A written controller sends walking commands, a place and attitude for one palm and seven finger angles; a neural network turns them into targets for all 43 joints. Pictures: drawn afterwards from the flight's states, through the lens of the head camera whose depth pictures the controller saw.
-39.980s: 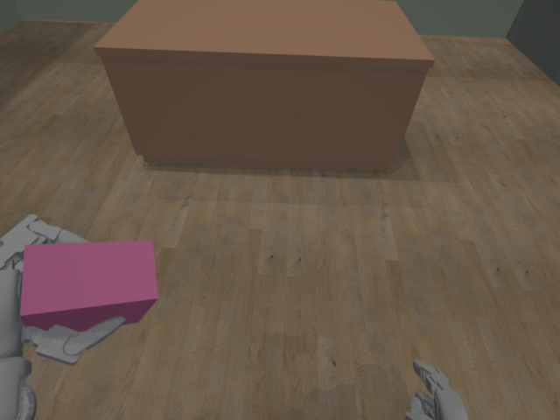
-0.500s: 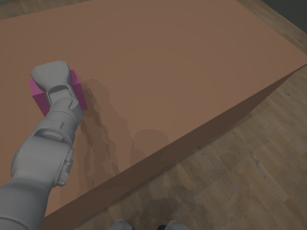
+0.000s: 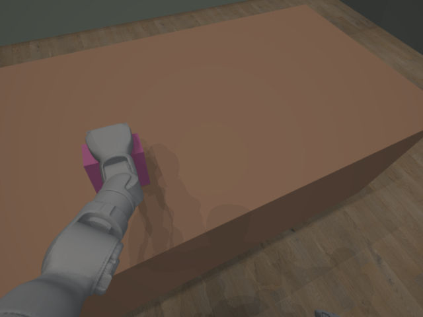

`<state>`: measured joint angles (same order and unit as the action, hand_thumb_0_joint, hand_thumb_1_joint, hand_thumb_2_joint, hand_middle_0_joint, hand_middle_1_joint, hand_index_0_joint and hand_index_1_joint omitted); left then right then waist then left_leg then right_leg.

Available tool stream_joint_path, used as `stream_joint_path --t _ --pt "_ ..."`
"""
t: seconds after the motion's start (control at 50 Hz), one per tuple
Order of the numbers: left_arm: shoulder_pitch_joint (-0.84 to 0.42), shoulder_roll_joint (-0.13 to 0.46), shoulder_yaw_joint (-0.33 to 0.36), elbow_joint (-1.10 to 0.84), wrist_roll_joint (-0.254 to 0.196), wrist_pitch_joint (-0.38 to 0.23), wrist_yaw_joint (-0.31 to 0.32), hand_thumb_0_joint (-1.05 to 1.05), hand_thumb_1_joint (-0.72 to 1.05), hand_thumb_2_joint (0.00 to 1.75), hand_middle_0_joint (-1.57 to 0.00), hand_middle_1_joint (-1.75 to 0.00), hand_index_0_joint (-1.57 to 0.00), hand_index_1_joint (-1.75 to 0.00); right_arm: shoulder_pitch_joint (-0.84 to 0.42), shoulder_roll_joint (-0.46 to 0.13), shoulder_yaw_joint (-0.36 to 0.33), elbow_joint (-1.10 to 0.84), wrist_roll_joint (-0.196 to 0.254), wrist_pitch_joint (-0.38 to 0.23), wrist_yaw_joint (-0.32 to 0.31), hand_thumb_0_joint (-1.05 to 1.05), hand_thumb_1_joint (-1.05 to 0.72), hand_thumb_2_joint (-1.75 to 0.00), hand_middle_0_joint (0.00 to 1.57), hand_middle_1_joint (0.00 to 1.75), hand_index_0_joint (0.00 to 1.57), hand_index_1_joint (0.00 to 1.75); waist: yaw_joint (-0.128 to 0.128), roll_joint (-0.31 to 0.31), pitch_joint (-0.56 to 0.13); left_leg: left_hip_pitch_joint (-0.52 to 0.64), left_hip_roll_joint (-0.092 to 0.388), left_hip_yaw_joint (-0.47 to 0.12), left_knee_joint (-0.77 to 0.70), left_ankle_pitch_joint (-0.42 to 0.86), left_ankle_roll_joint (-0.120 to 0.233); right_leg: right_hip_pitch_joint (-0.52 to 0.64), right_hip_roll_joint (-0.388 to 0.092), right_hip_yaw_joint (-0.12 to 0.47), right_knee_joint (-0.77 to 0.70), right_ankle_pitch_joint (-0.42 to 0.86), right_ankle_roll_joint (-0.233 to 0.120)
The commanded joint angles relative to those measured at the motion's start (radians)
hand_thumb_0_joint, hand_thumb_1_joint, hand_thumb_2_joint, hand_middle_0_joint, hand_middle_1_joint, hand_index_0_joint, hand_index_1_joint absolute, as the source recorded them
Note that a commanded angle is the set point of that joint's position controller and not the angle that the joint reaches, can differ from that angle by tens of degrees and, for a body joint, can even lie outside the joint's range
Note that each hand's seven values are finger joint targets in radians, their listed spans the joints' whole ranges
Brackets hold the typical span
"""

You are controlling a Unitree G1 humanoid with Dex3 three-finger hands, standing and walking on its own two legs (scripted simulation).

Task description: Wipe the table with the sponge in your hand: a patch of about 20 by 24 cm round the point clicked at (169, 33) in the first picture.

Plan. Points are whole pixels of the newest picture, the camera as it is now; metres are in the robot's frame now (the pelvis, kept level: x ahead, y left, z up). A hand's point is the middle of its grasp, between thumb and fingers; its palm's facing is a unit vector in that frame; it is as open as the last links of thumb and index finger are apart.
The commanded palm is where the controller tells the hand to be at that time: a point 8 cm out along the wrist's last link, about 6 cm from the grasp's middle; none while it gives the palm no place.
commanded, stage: wipe back along the third lane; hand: left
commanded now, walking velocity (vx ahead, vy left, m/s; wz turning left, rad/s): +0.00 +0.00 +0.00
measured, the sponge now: (119, 170) +0.43 +0.22 -0.05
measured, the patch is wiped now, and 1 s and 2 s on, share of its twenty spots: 0.85 0.85 0.85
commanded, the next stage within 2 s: slide back across to the middle lane in 1.32 s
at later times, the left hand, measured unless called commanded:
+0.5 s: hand (123, 179) +0.39 +0.19 -0.01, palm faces -0.08 -0.02 -1.00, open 10.4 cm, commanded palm +0.34 +0.16 +0.02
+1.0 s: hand (128, 190) +0.36 +0.18 -0.01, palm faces -0.08 -0.02 -1.00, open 10.4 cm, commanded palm +0.32 +0.15 +0.02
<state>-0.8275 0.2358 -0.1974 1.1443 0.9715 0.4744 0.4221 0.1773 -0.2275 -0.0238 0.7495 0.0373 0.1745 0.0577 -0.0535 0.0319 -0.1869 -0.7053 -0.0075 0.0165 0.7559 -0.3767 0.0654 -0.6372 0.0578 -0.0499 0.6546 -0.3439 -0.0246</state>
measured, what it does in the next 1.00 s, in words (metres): stands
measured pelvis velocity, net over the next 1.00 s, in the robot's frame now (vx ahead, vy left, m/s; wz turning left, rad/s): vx -0.02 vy -0.01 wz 0.01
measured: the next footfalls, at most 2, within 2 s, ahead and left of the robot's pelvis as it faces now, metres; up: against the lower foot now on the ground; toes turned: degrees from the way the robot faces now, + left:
none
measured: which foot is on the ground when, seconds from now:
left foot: down 0.00-1.00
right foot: down 0.00-1.00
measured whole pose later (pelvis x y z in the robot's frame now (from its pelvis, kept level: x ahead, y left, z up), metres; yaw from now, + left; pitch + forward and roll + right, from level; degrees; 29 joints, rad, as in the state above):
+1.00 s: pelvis -0.02 -0.01 +0.01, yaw +1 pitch +13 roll -2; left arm -0.62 0.12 -0.29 1.02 0.95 0.51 0.50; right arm 0.13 -0.21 -0.02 0.75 0.06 0.19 0.05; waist 0.01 0.03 -0.18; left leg -0.58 -0.01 0.02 0.69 -0.33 0.05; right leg -0.53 0.05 -0.05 0.62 -0.32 -0.04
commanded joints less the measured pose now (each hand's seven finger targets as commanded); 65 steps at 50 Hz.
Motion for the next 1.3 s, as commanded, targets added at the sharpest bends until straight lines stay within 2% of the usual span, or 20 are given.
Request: stream_joint_path --t 0.0,0.06,0.08,0.1,0.14,0.26,0.32,0.38,0.42,0.46,0.52,0.56,0.7,0.76,0.82,0.86,0.96,1.04,1.2,1.28 --pt "-0.169 -0.005 -0.013 -0.061 0.006 -0.010 -0.027 0.00 0.10 1.30 -1.20 -1.60 -1.20 -1.60 0.047 -0.153 -0.048 -0.074 0.000 -0.019 -0.016 0.00 -0.90 -0.90 0.20 0.30 0.20 0.30 -0.027 -0.034 -0.318 0.274 0.031 -0.035 -0.055 0.493 -0.037 0.174 -0.006 0.012 -0.026 0.503 -0.029" --pt "-0.113 -0.002 -0.016 -0.051 0.003 -0.005 -0.016 0.00 0.10 1.30 -1.20 -1.60 -1.20 -1.60 0.042 -0.155 -0.046 -0.076 0.004 -0.019 -0.015 0.00 -0.90 -0.90 0.20 0.30 0.20 0.30 -0.021 -0.066 -0.286 0.253 0.023 -0.027 -0.070 0.433 -0.035 0.195 -0.007 0.015 -0.045 0.489 -0.026" --pt "-0.140 -0.034 -0.046 -0.070 -0.005 -0.005 -0.016 0.00 0.10 1.30 -1.20 -1.60 -1.20 -1.60 0.032 -0.151 -0.044 -0.079 0.005 -0.021 -0.018 0.00 -0.90 -0.90 0.20 0.30 0.20 0.30 -0.032 -0.064 -0.275 0.254 0.022 -0.022 -0.078 0.412 -0.033 0.193 -0.007 0.016 -0.052 0.480 -0.025" --pt "-0.144 0.005 -0.001 -0.067 -0.008 -0.008 -0.010 0.00 0.10 1.30 -1.20 -1.60 -1.20 -1.60 0.029 -0.152 -0.046 -0.074 0.008 -0.024 -0.019 0.00 -0.90 -0.90 0.20 0.30 0.20 0.30 -0.022 -0.076 -0.277 0.245 0.023 -0.024 -0.079 0.414 -0.032 0.206 -0.010 0.021 -0.053 0.483 -0.026" --pt "-0.129 0.016 -0.008 -0.052 0.002 -0.004 -0.005 0.00 0.10 1.30 -1.20 -1.60 -1.20 -1.60 0.031 -0.155 -0.043 -0.070 0.008 -0.027 -0.022 0.00 -0.90 -0.90 0.20 0.30 0.20 0.30 -0.020 -0.066 -0.258 0.242 0.018 -0.022 -0.092 0.378 -0.032 0.203 -0.010 0.020 -0.060 0.448 -0.027" --pt "-0.060 -0.029 -0.034 -0.076 -0.001 -0.015 0.004 0.00 0.10 1.30 -1.20 -1.60 -1.20 -1.60 0.013 -0.146 -0.046 -0.083 0.013 -0.034 -0.020 0.00 -0.90 -0.90 0.20 0.30 0.20 0.30 -0.004 -0.064 -0.253 0.248 0.015 -0.016 -0.105 0.354 -0.034 0.212 -0.010 0.022 -0.073 0.425 -0.030" --pt "-0.015 -0.010 -0.011 -0.086 -0.011 -0.015 0.013 0.00 0.10 1.30 -1.20 -1.60 -1.20 -1.60 0.002 -0.147 -0.046 -0.087 0.015 -0.037 -0.018 0.00 -0.90 -0.90 0.20 0.30 0.20 0.30 0.014 -0.068 -0.261 0.246 0.013 -0.014 -0.108 0.361 -0.034 0.237 -0.011 0.026 -0.072 0.444 -0.032" --pt "-0.011 -0.065 -0.058 -0.087 0.003 -0.005 0.018 0.00 0.10 1.30 -1.20 -1.60 -1.20 -1.60 -0.012 -0.141 -0.048 -0.087 0.017 -0.036 -0.015 0.00 -0.90 -0.90 0.20 0.30 0.20 0.30 0.006 -0.067 -0.216 0.256 0.017 -0.018 -0.119 0.340 -0.038 0.197 -0.008 0.017 -0.080 0.396 -0.035" --pt "0.011 -0.082 -0.058 -0.111 -0.013 -0.005 0.024 0.00 0.10 1.30 -1.20 -1.60 -1.20 -1.60 -0.023 -0.138 -0.050 -0.092 0.017 -0.040 -0.011 0.00 -0.90 -0.90 0.20 0.30 0.20 0.30 0.019 -0.056 -0.242 0.279 0.017 -0.020 -0.116 0.368 -0.039 0.206 -0.006 0.015 -0.075 0.412 -0.039" --pt "-0.008 -0.116 -0.091 -0.120 -0.014 0.002 0.026 0.00 0.10 1.30 -1.20 -1.60 -1.20 -1.60 -0.036 -0.135 -0.050 -0.093 0.018 -0.037 -0.010 0.00 -0.90 -0.90 0.20 0.30 0.20 0.30 0.007 -0.065 -0.224 0.286 0.020 -0.023 -0.121 0.347 -0.040 0.186 -0.005 0.011 -0.082 0.384 -0.037" --pt "-0.023 -0.103 -0.079 -0.111 -0.018 0.012 0.031 0.00 0.10 1.30 -1.20 -1.60 -1.20 -1.60 -0.052 -0.134 -0.047 -0.092 0.020 -0.037 -0.014 0.00 -0.90 -0.90 0.20 0.30 0.20 0.30 0.012 -0.079 -0.203 0.281 0.017 -0.030 -0.130 0.316 -0.040 0.183 -0.005 0.012 -0.088 0.346 -0.038" --pt "-0.025 -0.145 -0.113 -0.108 -0.014 0.017 0.032 0.00 0.10 1.30 -1.20 -1.60 -1.20 -1.60 -0.060 -0.128 -0.047 -0.093 0.019 -0.037 -0.013 0.00 -0.90 -0.90 0.20 0.30 0.20 0.30 0.010 -0.053 -0.201 0.295 0.017 -0.025 -0.134 0.318 -0.042 0.169 -0.005 0.009 -0.089 0.337 -0.040" --pt "-0.017 -0.116 -0.073 -0.126 -0.021 0.008 0.037 0.00 0.10 1.30 -1.20 -1.60 -1.20 -1.60 -0.089 -0.123 -0.043 -0.106 0.018 -0.034 -0.019 0.00 -0.90 -0.90 0.20 0.30 0.20 0.30 0.028 -0.082 -0.227 0.293 0.013 -0.025 -0.136 0.315 -0.043 0.203 -0.009 0.017 -0.086 0.346 -0.041" --pt "0.061 -0.163 -0.116 -0.126 -0.018 0.015 0.037 0.00 0.10 1.30 -1.20 -1.60 -1.20 -1.60 -0.088 -0.122 -0.045 -0.115 0.016 -0.028 -0.013 0.00 -0.90 -0.90 0.20 0.30 0.20 0.30 0.032 -0.100 -0.221 0.307 0.013 -0.024 -0.130 0.340 -0.043 0.207 -0.006 0.011 -0.083 0.372 -0.042" --pt "0.041 -0.167 -0.126 -0.156 -0.025 0.022 0.039 0.00 0.10 1.30 -1.20 -1.60 -1.20 -1.60 -0.103 -0.121 -0.043 -0.122 0.018 -0.023 -0.010 0.00 -0.90 -0.90 0.20 0.30 0.20 0.30 0.029 -0.082 -0.207 0.306 0.010 -0.026 -0.129 0.343 -0.044 0.204 -0.007 0.013 -0.082 0.381 -0.043" --pt "0.063 -0.136 -0.094 -0.152 -0.028 0.032 0.043 0.00 0.10 1.30 -1.20 -1.60 -1.20 -1.60 -0.104 -0.124 -0.044 -0.117 0.017 -0.022 -0.010 0.00 -0.90 -0.90 0.20 0.30 0.20 0.30 0.037 -0.104 -0.215 0.298 0.008 -0.021 -0.129 0.339 -0.043 0.226 -0.009 0.017 -0.085 0.401 -0.041" --pt "0.013 -0.135 -0.110 -0.157 -0.021 0.048 0.033 0.00 0.10 1.30 -1.20 -1.60 -1.20 -1.60 -0.113 -0.122 -0.036 -0.116 0.021 -0.019 -0.020 0.00 -0.90 -0.90 0.20 0.30 0.20 0.30 0.026 -0.070 -0.179 0.291 0.005 -0.021 -0.139 0.307 -0.044 0.205 -0.011 0.019 -0.092 0.364 -0.041" --pt "0.048 -0.131 -0.096 -0.150 -0.016 0.034 0.028 0.00 0.10 1.30 -1.20 -1.60 -1.20 -1.60 -0.100 -0.124 -0.042 -0.115 0.018 -0.021 -0.019 0.00 -0.90 -0.90 0.20 0.30 0.20 0.30 0.037 -0.088 -0.221 0.297 0.004 -0.022 -0.125 0.341 -0.043 0.219 -0.010 0.019 -0.079 0.401 -0.044" --pt "0.045 -0.131 -0.090 -0.171 -0.021 0.024 0.029 0.00 0.10 1.30 -1.20 -1.60 -1.20 -1.60 -0.103 -0.124 -0.045 -0.120 0.020 -0.025 -0.018 0.00 -0.90 -0.90 0.20 0.30 0.20 0.30 0.034 -0.116 -0.224 0.281 0.007 -0.021 -0.116 0.348 -0.041 0.231 -0.012 0.024 -0.073 0.435 -0.042" --pt "0.002 -0.155 -0.130 -0.162 -0.018 0.035 0.028 0.00 0.10 1.30 -1.20 -1.60 -1.20 -1.60 -0.103 -0.121 -0.041 -0.114 0.022 -0.024 -0.020 0.00 -0.90 -0.90 0.20 0.30 0.20 0.30 0.021 -0.074 -0.193 0.287 0.005 -0.021 -0.127 0.298 -0.041 0.190 -0.009 0.020 -0.085 0.352 -0.041"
